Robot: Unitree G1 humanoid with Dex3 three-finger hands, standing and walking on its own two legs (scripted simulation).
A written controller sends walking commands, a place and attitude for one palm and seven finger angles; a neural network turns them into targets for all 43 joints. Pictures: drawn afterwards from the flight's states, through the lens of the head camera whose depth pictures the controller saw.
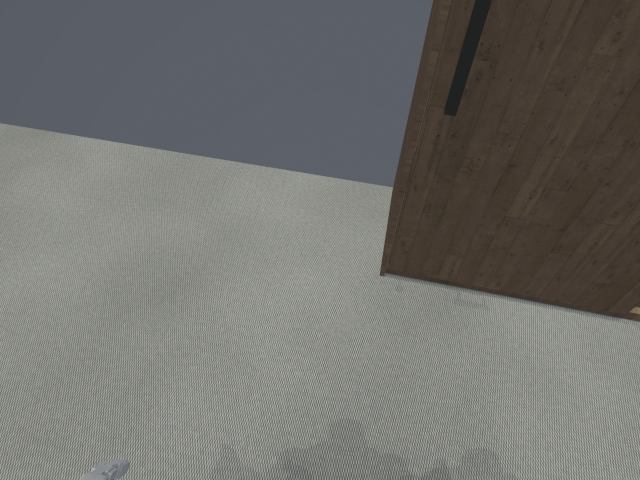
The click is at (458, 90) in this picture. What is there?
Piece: wardrobe's sliding door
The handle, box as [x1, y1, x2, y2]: [444, 0, 491, 115]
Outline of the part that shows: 491,0 475,0 444,109 444,114 455,115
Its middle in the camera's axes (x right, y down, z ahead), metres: +0.33 -0.44 +0.86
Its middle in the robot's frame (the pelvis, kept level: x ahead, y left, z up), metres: +0.97 -0.28 +0.16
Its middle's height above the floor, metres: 0.93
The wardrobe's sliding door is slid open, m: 0.00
